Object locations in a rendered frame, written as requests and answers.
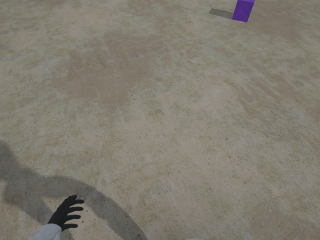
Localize robot left hand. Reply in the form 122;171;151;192
47;195;84;232

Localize robot left forearm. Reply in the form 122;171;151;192
29;223;62;240

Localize carton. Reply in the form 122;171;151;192
232;0;255;22

